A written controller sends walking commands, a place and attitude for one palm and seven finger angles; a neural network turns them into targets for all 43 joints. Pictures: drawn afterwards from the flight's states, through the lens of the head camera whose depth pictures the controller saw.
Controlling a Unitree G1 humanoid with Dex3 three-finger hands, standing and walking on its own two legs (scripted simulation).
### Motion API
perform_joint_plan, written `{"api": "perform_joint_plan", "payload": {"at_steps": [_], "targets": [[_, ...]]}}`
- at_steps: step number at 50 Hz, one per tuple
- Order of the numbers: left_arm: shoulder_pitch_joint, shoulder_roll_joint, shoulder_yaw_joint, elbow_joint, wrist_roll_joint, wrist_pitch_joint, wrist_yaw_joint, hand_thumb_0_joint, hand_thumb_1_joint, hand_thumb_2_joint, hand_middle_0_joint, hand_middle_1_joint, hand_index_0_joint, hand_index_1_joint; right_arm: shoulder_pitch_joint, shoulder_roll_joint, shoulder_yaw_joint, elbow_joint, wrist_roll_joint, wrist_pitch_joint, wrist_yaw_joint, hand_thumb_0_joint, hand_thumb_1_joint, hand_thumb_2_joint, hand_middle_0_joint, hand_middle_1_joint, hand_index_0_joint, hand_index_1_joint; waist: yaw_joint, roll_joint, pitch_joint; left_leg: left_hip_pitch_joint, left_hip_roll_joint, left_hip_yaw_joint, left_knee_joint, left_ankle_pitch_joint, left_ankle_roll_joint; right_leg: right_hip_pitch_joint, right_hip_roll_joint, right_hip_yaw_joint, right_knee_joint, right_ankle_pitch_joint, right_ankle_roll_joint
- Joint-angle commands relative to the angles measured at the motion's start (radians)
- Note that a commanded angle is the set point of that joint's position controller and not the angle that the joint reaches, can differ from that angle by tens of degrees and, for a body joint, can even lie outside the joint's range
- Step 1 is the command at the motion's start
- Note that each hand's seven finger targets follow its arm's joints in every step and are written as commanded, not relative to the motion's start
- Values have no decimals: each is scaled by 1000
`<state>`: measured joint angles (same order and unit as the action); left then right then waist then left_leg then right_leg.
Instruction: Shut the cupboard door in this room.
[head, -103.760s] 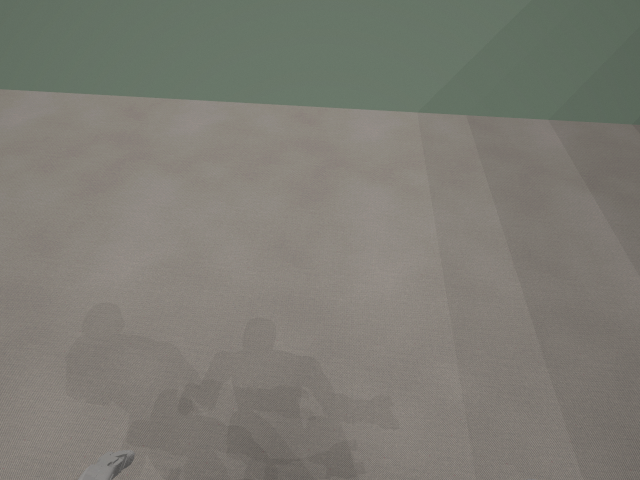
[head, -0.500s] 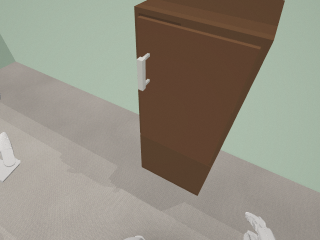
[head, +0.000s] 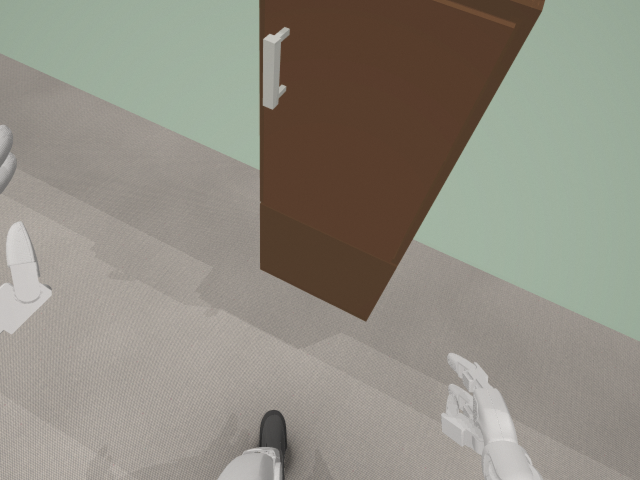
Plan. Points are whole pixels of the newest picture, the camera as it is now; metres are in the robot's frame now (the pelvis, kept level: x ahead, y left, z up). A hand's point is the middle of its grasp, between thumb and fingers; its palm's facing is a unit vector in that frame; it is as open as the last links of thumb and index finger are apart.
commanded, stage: stop stepping back and stand still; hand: left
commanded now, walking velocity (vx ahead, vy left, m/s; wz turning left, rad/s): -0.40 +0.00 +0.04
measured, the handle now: (277, 68) +0.73 +0.16 +0.07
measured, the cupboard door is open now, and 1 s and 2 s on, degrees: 0 0 0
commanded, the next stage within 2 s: none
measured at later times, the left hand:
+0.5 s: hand out of the picture +0.11 +0.26 +0.16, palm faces +0.32 -0.86 -0.39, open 7.5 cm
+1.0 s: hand out of the picture +0.11 +0.31 +0.18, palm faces +0.42 -0.83 -0.35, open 7.5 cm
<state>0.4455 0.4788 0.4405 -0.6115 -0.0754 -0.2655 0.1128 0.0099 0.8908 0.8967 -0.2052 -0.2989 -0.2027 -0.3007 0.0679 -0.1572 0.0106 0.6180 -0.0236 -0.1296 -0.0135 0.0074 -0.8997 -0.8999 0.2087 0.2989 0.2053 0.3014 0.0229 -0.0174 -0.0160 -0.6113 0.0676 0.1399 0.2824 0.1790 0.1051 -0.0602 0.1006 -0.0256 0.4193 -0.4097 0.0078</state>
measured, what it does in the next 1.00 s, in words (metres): walks backwards: right foot, then left foot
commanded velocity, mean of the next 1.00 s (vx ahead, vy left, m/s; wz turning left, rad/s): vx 0.15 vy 0.00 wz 0.00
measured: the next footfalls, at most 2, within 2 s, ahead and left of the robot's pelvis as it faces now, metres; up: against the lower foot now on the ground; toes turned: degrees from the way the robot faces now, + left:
right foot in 0.02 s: -0.13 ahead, -0.07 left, +0.00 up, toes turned -6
left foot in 0.30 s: -0.01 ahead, +0.12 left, +0.00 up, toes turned +3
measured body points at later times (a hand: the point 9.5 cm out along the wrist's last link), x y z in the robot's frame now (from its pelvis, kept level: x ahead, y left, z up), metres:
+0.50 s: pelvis -0.11 +0.02 +0.01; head -0.11 +0.05 +0.46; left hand +0.09 +0.31 +0.18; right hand +0.01 -0.23 -0.07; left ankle -0.05 +0.12 -0.72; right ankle -0.17 -0.11 -0.70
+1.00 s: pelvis -0.10 +0.06 +0.00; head -0.09 +0.09 +0.45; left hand +0.08 +0.35 +0.20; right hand +0.07 -0.19 -0.06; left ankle -0.04 +0.18 -0.72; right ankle -0.16 -0.06 -0.71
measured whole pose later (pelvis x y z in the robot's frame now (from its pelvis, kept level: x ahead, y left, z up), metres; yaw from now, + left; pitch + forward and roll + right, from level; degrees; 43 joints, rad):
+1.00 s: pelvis -0.10 +0.06 +0.00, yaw +1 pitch -2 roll +0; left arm 0.45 0.41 0.38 -0.57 -0.04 -0.18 0.17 0.02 0.89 0.90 -0.21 -0.30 -0.20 -0.30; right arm 0.19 -0.19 -0.02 0.63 -0.01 -0.11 -0.08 0.01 -0.90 -0.90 0.20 0.30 0.20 0.30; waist 0.00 -0.09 0.06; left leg -0.35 0.06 0.08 0.64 -0.25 0.00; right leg -0.21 -0.03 -0.04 0.76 -0.49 0.01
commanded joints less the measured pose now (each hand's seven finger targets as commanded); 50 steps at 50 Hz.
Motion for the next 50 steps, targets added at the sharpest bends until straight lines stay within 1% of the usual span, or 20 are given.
{"api": "perform_joint_plan", "payload": {"at_steps": [1,3,5,7,10,12,15,18,20,22,26,28,30,32,34,38,42,45,47,50], "targets": [[93,249,237,-261,-36,-76,-3,0,900,900,-200,-300,-200,-300,23,-177,-73,-137,9,-21,-11,0,-900,-900,200,300,200,300,3,263,-470,747,138,-208,37,70,-132,-186,16,-36,-25,-23,5],[172,269,290,-271,-63,-70,-10,0,900,900,-200,-300,-200,-300,2,-165,-68,-167,8,0,-7,0,-900,-900,200,300,200,300,14,231,-432,569,121,-189,29,-213,-205,-107,-23,-28,-111,-45,-46],[199,250,273,-242,-65,-69,6,0,900,900,-200,-300,-200,-300,22,-142,-62,-164,47,26,-25,0,-900,-900,200,300,200,300,-18,-117,-239,580,-46,-120,487,-413,-163,-457,-305,180,-235,0,-86],[251,304,336,-165,-52,-21,28,0,900,900,-200,-300,-200,-300,8,-176,-78,-152,39,36,-47,0,-900,-900,200,300,200,300,-24,-126,-83,403,-27,-239,799,-521,-147,-644,-446,284,-241,-239,-203],[-28,182,149,-42,11,40,43,0,900,900,-200,-300,-200,-300,21,-154,-36,-106,13,55,-65,0,-900,-900,200,300,200,300,-69,107,222,127,38,-216,677,-534,-128,-572,-404,261,-233,-231,-188],[-328,124,17,90,39,56,48,0,900,900,-200,-300,-200,-300,38,-193,-42,-76,24,26,-74,0,-900,-900,200,300,200,300,-83,17,328,191,22,-159,532,-568,-108,-580,-356,183,-186,-177,-125],[-348,62,-85,228,62,73,52,0,900,900,-200,-300,-200,-300,80,-207,-53,-82,44,7,-91,0,-900,-900,200,300,200,300,-52,-71,227,283,-28,-125,331,-483,-66,-376,-275,136,-68,109,-79],[-178,138,21,17,56,43,63,0,900,900,-200,-300,-200,-300,113,-194,-54,-110,42,8,-88,0,-900,-900,200,300,200,300,-47,43,-27,415,-8,-183,223,-146,-26,-195,-184,-1,190,521,-17],[-77,145,56,-179,19,8,45,0,900,900,-200,-300,-200,-300,77,-175,-55,-142,31,-7,-63,0,-900,-900,200,300,200,300,-50,186,-152,516,107,-480,86,-49,20,-249,-59,-17,345,70,11],[14,235,156,-306,11,-12,52,0,900,900,-200,-300,-200,-300,64,-173,-58,-140,18,-34,-55,0,-900,-900,200,300,200,300,-31,121,-169,434,176,-544,-21,-387,30,-220,-63,21,353,-113,3],[234,215,226,-285,5,-11,68,0,900,900,-200,-300,-200,-300,61,-159,-46,-145,16,-28,-52,0,-900,-900,200,300,200,300,-27,390,-139,237,106,-301,-90,-807,-43,-66,-40,-93,189,-70,-30],[267,190,223,-164,7,0,66,0,900,900,-200,-300,-200,-300,81,-155,-46,-138,14,-9,-56,0,-900,-900,200,300,200,300,-31,380,-109,113,67,-220,-5,-842,-66,35,-47,-105,64,-57,-48],[235,153,198,-28,14,25,67,0,900,900,-200,-300,-200,-300,100,-152,-53,-122,17,23,-59,0,-900,-900,200,300,200,300,-32,148,-66,-38,15,-149,288,-801,-89,60,-167,95,-53,-132,-115],[112,134,161,52,11,33,70,0,900,900,-200,-300,-200,-300,87,-168,-59,-130,22,43,-57,0,-900,-900,200,300,200,300,-23,-147,28,-181,-38,-133,751,-663,-111,-58,-474,569,-297,-257,-252],[68,90,108,143,20,30,71,0,900,900,-200,-300,-200,-300,126,-173,-60,-104,29,27,-52,0,-900,-900,200,300,200,300,-51,-171,31,-192,-8,-190,836,-592,-110,-35,-443,425,-202,17,-245],[-190,42,-41,208,46,52,58,0,900,900,-200,-300,-200,-300,62,-171,-37,-95,26,35,-75,0,-900,-900,200,300,200,300,-46,-130,140,31,16,-106,635,-485,-105,-266,-331,143,-184,60,-161],[-348,110,-47,-66,59,28,76,0,900,900,-200,-300,-200,-300,19,-174,-52,-107,19,-10,-97,0,-900,-900,200,300,200,300,-14,-136,95,253,-19,-41,424,-442,-88,-252,-322,96,-153,133,-152],[-214,168,50,-284,43,2,81,0,900,900,-200,-300,-200,-300,69,-187,-69,-128,21,-35,-90,0,-900,-900,200,300,200,300,-35,150,-23,508,-15,-115,188,-321,-72,-247,-239,18,121,235,-89],[-69,230,149,-343,44,-24,91,0,900,900,-200,-300,-200,-300,85,-200,-77,-155,12,-35,-79,0,-900,-900,200,300,200,300,-11,444,-142,649,199,-429,92,-24,12,-354,-88,-49,399,-99,-10],[53,213,205,-276,22,-17,79,0,900,900,-200,-300,-200,-300,76,-147,-59,-142,10,-35,-52,0,-900,-900,200,300,200,300,-11,381,-148,546,188,-360,86,38,22,-296,-103,8,390,-107,-1]]}}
